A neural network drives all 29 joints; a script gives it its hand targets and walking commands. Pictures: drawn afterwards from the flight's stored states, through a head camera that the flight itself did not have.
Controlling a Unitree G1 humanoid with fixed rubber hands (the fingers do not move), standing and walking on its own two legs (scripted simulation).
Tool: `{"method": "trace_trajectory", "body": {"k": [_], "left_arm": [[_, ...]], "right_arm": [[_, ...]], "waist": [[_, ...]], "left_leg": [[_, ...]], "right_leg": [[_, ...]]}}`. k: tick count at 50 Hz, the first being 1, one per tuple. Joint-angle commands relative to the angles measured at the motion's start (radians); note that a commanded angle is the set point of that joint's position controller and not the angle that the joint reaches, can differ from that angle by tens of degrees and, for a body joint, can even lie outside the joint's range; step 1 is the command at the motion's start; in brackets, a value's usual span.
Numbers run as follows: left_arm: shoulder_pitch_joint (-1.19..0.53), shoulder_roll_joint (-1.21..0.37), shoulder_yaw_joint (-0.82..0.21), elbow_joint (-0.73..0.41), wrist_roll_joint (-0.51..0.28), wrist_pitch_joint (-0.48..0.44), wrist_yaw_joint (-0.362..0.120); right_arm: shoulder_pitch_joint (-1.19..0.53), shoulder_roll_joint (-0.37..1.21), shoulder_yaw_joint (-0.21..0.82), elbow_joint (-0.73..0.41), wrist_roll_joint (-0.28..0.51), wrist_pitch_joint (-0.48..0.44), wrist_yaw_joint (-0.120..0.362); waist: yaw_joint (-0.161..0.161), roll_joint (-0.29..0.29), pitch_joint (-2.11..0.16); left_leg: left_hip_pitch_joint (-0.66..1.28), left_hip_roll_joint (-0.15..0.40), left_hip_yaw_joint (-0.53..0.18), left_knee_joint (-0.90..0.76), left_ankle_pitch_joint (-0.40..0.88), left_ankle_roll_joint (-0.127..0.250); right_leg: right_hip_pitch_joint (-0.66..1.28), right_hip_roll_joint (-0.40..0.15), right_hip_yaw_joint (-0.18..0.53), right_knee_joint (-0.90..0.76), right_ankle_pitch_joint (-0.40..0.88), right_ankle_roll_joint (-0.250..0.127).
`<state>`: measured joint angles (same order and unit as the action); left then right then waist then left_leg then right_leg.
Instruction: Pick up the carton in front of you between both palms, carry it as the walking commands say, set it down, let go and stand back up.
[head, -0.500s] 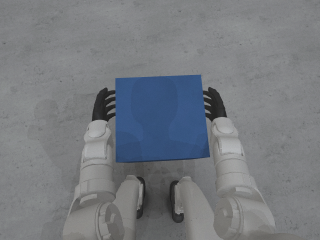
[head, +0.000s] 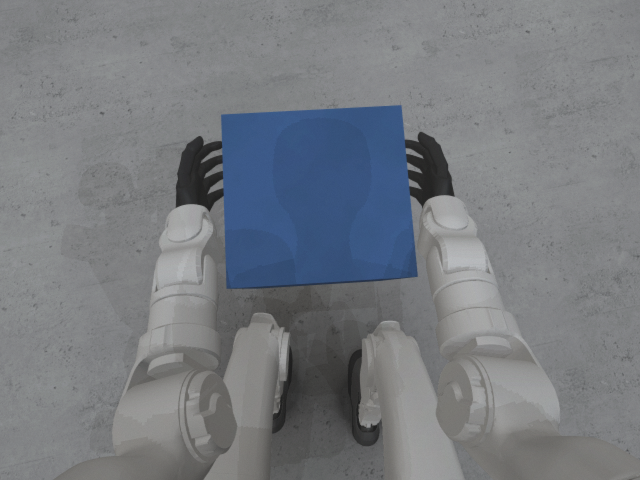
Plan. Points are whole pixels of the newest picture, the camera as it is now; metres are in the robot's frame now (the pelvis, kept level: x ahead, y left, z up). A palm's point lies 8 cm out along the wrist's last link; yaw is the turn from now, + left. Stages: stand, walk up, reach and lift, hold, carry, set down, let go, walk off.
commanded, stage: set down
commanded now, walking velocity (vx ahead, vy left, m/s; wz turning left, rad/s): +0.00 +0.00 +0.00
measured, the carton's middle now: (315, 214) +0.43 +0.03 -0.16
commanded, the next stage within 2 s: none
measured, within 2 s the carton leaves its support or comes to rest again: rests again in 1.28 s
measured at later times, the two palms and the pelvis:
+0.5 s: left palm (220, 219) +0.43 +0.19 -0.24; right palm (397, 202) +0.47 -0.11 -0.25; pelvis -0.03 +0.01 -0.13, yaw +0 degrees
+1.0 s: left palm (227, 221) +0.45 +0.20 -0.34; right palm (381, 208) +0.49 -0.10 -0.35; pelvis -0.03 +0.00 -0.20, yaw +0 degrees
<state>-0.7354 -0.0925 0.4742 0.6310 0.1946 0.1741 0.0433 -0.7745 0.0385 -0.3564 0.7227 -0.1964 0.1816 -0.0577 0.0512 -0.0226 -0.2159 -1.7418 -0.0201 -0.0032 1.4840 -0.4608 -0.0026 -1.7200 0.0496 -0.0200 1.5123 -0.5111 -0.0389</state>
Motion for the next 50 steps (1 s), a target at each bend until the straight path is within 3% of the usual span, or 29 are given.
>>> {"method": "trace_trajectory", "body": {"k": [1,10,18,28,36,40,44,50], "left_arm": [[-0.514,-0.814,-0.5,0.059,-0.078,-0.007,-0.155],[-0.651,-0.774,-0.537,0.026,-0.141,-0.008,-0.121],[-0.768,-0.734,-0.525,0.04,-0.165,0.0,-0.105],[-0.9,-0.691,-0.497,0.083,-0.192,-0.008,-0.118],[-0.991,-0.63,-0.526,0.089,-0.26,-0.034,-0.126],[-0.976,-0.676,-0.56,0.114,-0.339,-0.042,-0.123],[-0.985,-0.677,-0.561,0.135,-0.359,-0.034,-0.137],[-1.009,-0.662,-0.524,0.172,-0.343,-0.04,-0.155]], "right_arm": [[-0.555,0.828,0.459,-0.013,0.082,-0.043,0.141],[-0.71,0.779,0.501,-0.026,0.138,-0.044,0.117],[-0.818,0.736,0.486,0.032,0.153,-0.034,0.117],[-0.939,0.69,0.475,0.129,0.183,-0.043,0.132],[-1.043,0.639,0.54,0.136,0.258,-0.072,0.125],[-1.124,0.621,0.603,0.065,0.307,-0.095,0.105],[-1.09,0.633,0.603,0.087,0.307,-0.089,0.098],[-1.093,0.643,0.576,0.13,0.314,-0.092,0.115]], "waist": [[0.018,-0.025,-0.798],[0.031,-0.03,-0.899],[0.04,-0.032,-0.88],[0.056,-0.042,-0.829],[0.08,-0.06,-0.836],[0.065,-0.079,-0.932],[0.044,-0.09,-0.882],[0.062,-0.078,-0.754]], "left_leg": [[0.395,-0.142,-0.003,-0.033,0.265,-0.024],[0.32,-0.141,0.012,0.117,0.247,-0.033],[0.243,-0.135,0.024,0.221,0.209,-0.038],[0.149,-0.119,0.039,0.354,0.217,-0.042],[0.118,-0.102,0.05,0.461,0.268,-0.044],[0.162,-0.105,0.049,0.506,0.353,-0.041],[0.077,-0.105,0.052,0.528,0.325,-0.046],[-0.002,-0.102,0.057,0.547,0.273,-0.038]], "right_leg": [[0.375,0.124,0.072,-0.099,0.255,0.044],[0.266,0.134,0.049,0.061,0.212,0.042],[0.144,0.132,0.035,0.177,0.155,0.034],[0.042,0.122,0.034,0.31,0.159,0.027],[0.05,0.11,0.034,0.417,0.217,0.028],[0.116,0.104,0.023,0.461,0.295,0.027],[0.136,0.098,0.026,0.479,0.305,0.023],[0.055,0.097,0.036,0.491,0.252,0.015]]}}
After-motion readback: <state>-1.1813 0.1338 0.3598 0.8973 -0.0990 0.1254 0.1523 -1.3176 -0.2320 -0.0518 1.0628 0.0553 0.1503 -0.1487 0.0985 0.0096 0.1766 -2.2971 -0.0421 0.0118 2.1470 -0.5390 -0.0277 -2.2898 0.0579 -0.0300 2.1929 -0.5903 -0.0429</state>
